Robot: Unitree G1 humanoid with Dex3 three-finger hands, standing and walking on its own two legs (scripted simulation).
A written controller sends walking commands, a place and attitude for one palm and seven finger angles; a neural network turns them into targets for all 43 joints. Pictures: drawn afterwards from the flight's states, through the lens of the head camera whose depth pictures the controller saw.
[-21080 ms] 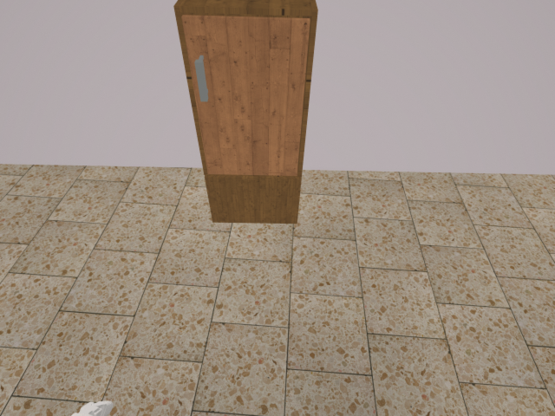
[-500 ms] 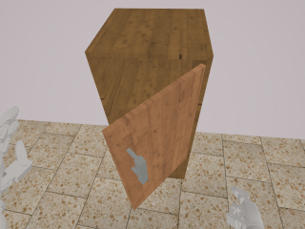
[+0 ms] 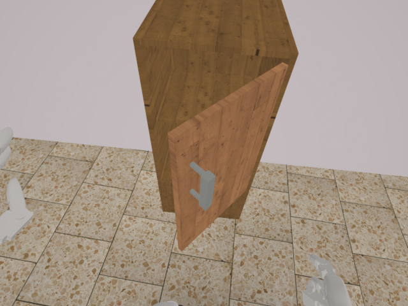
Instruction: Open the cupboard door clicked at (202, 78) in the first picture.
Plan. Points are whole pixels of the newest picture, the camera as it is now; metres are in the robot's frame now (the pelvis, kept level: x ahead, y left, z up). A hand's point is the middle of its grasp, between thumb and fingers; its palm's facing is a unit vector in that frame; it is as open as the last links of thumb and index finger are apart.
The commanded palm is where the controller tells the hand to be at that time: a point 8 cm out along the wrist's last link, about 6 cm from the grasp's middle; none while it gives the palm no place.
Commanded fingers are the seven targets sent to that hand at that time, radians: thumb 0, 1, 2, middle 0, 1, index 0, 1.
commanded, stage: step back with the hand held close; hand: left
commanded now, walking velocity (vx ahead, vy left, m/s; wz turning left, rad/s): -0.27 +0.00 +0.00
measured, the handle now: (200, 186) +0.37 +0.03 -0.01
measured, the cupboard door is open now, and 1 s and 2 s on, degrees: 50 50 50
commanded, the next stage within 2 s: stop stepping back and stand still in 0.40 s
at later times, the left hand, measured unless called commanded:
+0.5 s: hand out of the picture +0.11 +0.27 +0.17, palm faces +0.41 -0.79 -0.46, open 7.4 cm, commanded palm +0.03 +0.31 +0.18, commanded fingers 0.00 0.90 0.90 -0.20 -0.30 -0.20 -0.30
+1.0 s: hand out of the picture +0.03 +0.25 +0.18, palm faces +0.36 -0.81 -0.46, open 7.4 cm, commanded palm -0.03 +0.30 +0.18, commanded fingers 0.00 0.90 0.90 -0.20 -0.30 -0.20 -0.30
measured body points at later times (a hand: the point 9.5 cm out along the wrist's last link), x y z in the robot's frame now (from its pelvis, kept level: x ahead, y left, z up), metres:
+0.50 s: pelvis -0.10 +0.01 +0.00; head -0.07 +0.03 +0.44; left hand +0.08 +0.31 +0.20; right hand +0.11 -0.22 -0.06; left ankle +0.06 +0.09 -0.73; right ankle -0.15 -0.11 -0.70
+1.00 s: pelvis -0.18 +0.01 +0.01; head -0.18 +0.03 +0.46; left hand +0.00 +0.29 +0.20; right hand -0.06 -0.22 -0.08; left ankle -0.14 +0.11 -0.73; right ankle -0.19 -0.08 -0.71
